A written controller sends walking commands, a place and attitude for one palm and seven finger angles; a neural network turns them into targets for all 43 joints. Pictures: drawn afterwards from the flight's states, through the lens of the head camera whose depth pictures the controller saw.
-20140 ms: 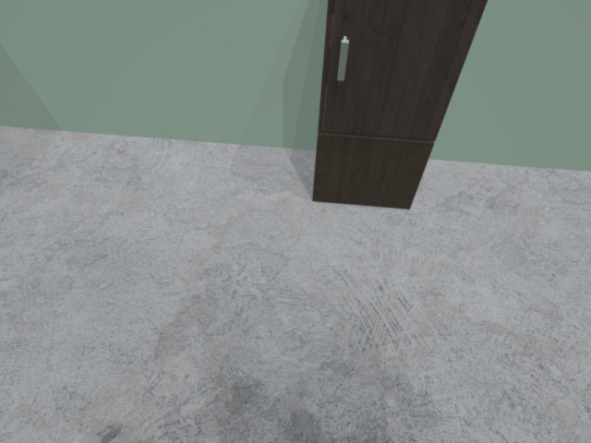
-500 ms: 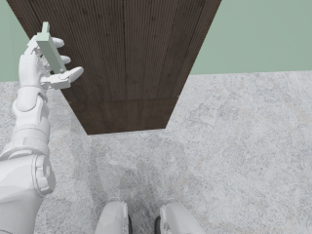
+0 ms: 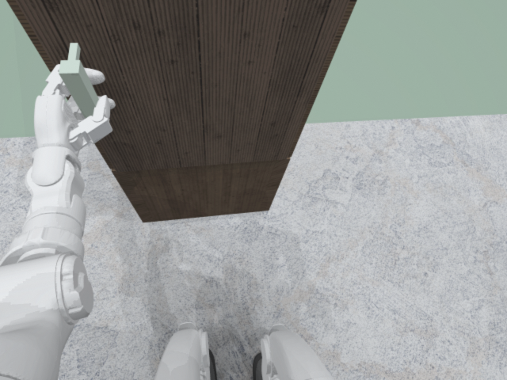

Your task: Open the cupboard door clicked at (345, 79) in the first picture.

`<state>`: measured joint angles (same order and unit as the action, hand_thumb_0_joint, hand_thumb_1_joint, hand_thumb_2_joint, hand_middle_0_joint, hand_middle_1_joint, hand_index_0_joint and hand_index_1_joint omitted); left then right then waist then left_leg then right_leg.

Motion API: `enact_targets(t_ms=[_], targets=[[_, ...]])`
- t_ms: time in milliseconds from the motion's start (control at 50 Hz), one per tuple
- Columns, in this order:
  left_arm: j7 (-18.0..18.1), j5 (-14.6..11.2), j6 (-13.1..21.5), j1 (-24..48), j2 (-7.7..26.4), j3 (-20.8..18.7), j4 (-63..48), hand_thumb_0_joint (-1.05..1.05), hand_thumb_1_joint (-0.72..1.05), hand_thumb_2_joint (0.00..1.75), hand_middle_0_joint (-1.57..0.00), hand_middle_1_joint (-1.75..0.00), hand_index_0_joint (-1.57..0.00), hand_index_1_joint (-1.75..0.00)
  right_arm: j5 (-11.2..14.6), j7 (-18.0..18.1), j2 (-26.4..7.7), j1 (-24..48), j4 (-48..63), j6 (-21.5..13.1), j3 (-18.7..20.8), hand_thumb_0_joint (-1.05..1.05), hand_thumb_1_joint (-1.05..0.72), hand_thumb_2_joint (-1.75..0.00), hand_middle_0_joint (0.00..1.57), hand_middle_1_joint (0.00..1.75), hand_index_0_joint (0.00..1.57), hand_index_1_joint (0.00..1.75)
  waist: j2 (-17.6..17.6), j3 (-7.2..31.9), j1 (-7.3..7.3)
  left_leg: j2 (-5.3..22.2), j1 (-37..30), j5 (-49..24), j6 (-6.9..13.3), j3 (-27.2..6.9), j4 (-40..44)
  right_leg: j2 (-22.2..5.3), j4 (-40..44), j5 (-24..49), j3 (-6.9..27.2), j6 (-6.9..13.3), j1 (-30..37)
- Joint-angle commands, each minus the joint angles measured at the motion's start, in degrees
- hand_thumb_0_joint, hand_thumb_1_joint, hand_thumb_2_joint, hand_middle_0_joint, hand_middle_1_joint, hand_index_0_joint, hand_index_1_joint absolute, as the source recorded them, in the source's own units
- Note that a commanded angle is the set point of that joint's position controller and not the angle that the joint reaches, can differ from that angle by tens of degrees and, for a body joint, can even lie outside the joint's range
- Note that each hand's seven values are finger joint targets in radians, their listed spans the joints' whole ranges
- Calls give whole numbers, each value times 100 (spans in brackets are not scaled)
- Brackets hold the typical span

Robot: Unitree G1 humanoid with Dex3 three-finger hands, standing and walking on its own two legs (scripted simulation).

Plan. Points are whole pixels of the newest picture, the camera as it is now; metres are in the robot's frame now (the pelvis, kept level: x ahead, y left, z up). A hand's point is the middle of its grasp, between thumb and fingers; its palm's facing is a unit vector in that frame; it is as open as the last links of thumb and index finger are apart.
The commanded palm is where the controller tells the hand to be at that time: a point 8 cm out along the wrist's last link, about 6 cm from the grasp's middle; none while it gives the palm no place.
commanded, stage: pull the door open along its arc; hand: left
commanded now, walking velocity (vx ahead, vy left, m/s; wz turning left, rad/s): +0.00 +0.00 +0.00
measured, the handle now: (88, 89) +0.56 +0.23 +0.06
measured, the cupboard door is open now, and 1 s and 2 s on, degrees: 1 41 41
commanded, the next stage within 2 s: open thumb and fingers to let go in 0.88 s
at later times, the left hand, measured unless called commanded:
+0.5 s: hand (132, 188) +0.38 +0.15 +0.05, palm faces +0.38 -0.92 +0.11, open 6.3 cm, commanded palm +0.32 +0.18 +0.05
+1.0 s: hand (209, 262) +0.28 +0.05 +0.05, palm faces +0.43 -0.90 -0.02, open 6.3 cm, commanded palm +0.24 +0.09 +0.05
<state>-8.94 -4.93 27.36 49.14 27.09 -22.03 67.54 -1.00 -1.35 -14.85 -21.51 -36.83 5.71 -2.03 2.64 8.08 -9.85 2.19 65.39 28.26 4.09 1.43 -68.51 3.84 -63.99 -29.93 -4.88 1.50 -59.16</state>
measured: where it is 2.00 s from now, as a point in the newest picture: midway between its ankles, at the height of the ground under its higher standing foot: outside the picture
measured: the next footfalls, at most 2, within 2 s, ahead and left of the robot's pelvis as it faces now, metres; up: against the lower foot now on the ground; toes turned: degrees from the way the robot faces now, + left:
none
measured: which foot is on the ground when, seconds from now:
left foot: down 0.00-1.00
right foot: down 0.00-1.00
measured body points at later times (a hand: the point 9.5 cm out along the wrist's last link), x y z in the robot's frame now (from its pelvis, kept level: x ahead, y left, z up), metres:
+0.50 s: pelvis +0.00 -0.01 +0.01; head +0.09 +0.01 +0.46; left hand +0.36 +0.19 +0.05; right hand +0.13 -0.25 -0.10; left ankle +0.03 +0.07 -0.64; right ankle +0.00 -0.11 -0.64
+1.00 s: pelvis -0.01 -0.05 +0.02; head +0.04 -0.06 +0.47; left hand +0.25 +0.09 +0.06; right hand +0.19 -0.25 -0.08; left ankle +0.03 +0.07 -0.64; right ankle +0.00 -0.11 -0.64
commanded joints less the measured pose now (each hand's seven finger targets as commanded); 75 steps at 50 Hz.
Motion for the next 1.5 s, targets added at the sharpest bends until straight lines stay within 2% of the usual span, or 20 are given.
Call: enact_targets(t_ms=[0,120,280,300,320,380,500,540,600,640,760,880,960,1000,1060,1140,1260,1320,1360,1480], targets=[[-128,-152,566,1920,1172,-20,-1584,0,90,90,-40,-135,-40,-135,-5,50,-1097,-856,323,-38,399,0,-90,-90,20,30,20,30,883,3056,146,37,-3596,-2844,-334,-771,785,81,712,1924,214,51,419],[-204,-387,571,616,837,79,-2448,0,90,90,-40,-135,-40,-135,94,5,-1007,-654,581,-5,455,0,-90,-90,20,30,20,30,516,3161,410,-32,-3469,-3097,-282,-560,916,93,811,2534,268,28,1232],[13,-631,494,-1138,-189,687,-3712,0,90,90,-40,-135,-40,-135,204,-61,-874,-200,861,-121,510,0,-90,-90,20,30,20,30,263,2350,556,-58,-3319,-2709,-288,-428,1178,54,971,2424,252,1,1328],[919,-1052,451,-1154,-438,-121,-3998,0,90,90,-40,-135,-40,-135,111,-33,-711,5,881,-205,500,0,-90,-90,20,30,20,30,176,2319,1047,-97,-3059,-2615,-343,-363,1265,38,966,2292,187,-2,1483],[1377,-852,398,-1471,-959,451,-4100,0,90,90,-40,-135,-40,-135,79,-75,-680,61,907,-279,484,0,-90,-90,20,30,20,30,301,2191,843,-79,-3104,-2560,-392,-374,1273,35,934,2188,156,-17,1363],[2228,-542,338,-1797,-1454,781,-4286,0,90,90,-40,-135,-40,-135,-24,-166,-658,190,864,-359,494,0,-90,-90,20,30,20,30,-67,1973,788,-64,-2932,-2331,-409,-435,1237,-11,861,2005,128,-14,1240],[3879,660,212,-2469,-2620,1904,-5179,0,90,90,-40,-135,-40,-135,-263,-363,-503,558,979,-397,539,0,-90,-90,20,30,20,30,82,2368,890,-75,-3175,-2397,-434,-499,1173,-92,676,1887,89,28,1226],[4124,955,105,-2499,-2851,2271,-5282,0,90,90,-40,-135,-40,-135,-298,-367,-485,630,979,-416,559,0,-90,-90,20,30,20,30,-338,2268,759,-90,-3043,-2140,-379,-528,1159,-78,754,1825,92,33,1314],[4211,1133,5,-2531,-3202,2753,-5455,0,90,90,-40,-135,-40,-135,-305,-282,-402,859,1023,-479,552,0,-90,-90,20,30,20,30,-550,2095,676,-157,-2867,-1580,-309,-449,1217,-131,962,1621,179,18,1497],[4212,1227,-23,-2520,-3399,3103,-5640,0,90,90,-40,-135,-40,-135,-299,-209,-348,976,1033,-544,518,0,-90,-90,20,30,20,30,-474,1875,606,-167,-2839,-1331,-286,-439,1257,-159,1092,1423,234,34,1473],[4196,1271,-98,-3226,-3828,3645,-5867,0,90,90,-40,-135,-40,-135,-293,-112,-177,1313,1099,-784,409,0,-90,-90,20,30,20,30,-429,1630,683,-231,-2751,-938,-263,-405,1325,-253,1307,1029,302,63,1558],[4109,1279,-195,-4603,-3679,3641,-6413,0,90,90,-40,-135,-40,-135,-297,-68,-77,1394,1288,-957,340,0,-90,-90,20,30,20,30,-587,1658,912,-310,-2544,-1022,-265,-324,1289,-382,1433,1323,510,25,2031],[4234,1227,-199,-3707,-3347,3367,-6410,0,90,90,-40,-135,-40,-135,-305,36,-79,1497,1178,-1004,295,0,-90,-90,20,30,20,30,-722,1092,688,-333,-2134,-605,-267,-358,1077,-528,1663,764,835,-84,1701],[4273,1188,-143,-3677,-3251,3180,-6217,0,76,84,-39,-134,-39,-134,-311,90,-31,1564,1119,-1020,272,0,-90,-90,20,30,20,30,-814,993,716,-357,-1939,-395,-283,-369,983,-628,1828,359,1082,-125,1709],[4234,1112,-82,-3852,-3181,3048,-6201,0,55,75,-38,-131,-38,-131,-322,115,-4,1579,1103,-1038,290,0,-90,-90,20,30,20,30,-888,1311,811,-378,-1776,-492,-299,-367,899,-737,1835,686,1334,-181,2065],[4087,963,-127,-4211,-3229,3045,-6359,0,27,63,-35,-128,-35,-128,-291,71,-58,1415,1138,-998,348,0,-90,-90,20,30,20,30,-675,1821,916,-381,-1955,-938,-319,-341,964,-720,1585,1771,1210,-189,2487],[3895,837,-186,-4681,-3209,3037,-6485,0,-15,45,-32,-124,-32,-124,-283,60,-113,1279,1185,-926,370,0,-90,-90,20,30,20,30,-914,1727,893,-370,-1941,-1251,-331,-358,980,-756,1455,2899,1159,-285,2712],[3873,890,-160,-4843,-3212,3059,-6541,0,-36,36,-31,-122,-31,-122,-283,65,-128,1253,1194,-901,382,0,-90,-90,20,30,20,30,-1000,1610,867,-367,-1987,-1283,-331,-359,997,-729,1409,2977,1076,-277,2625],[3889,983,-129,-4810,-3317,3221,-6679,0,-50,30,-30,-120,-30,-120,-297,57,-132,1267,1222,-908,375,0,-90,-90,20,30,20,30,-736,1631,854,-359,-2130,-1358,-309,-344,992,-670,1324,2872,935,-217,2415],[3944,1081,-54,-4808,-3401,3350,-6791,0,-50,30,-27,-100,-27,-100,-308,69,-145,1253,1239,-949,380,0,-90,-90,20,30,20,30,-643,1749,836,-341,-2349,-1422,-291,-364,979,-558,1186,2592,699,-147,2114]])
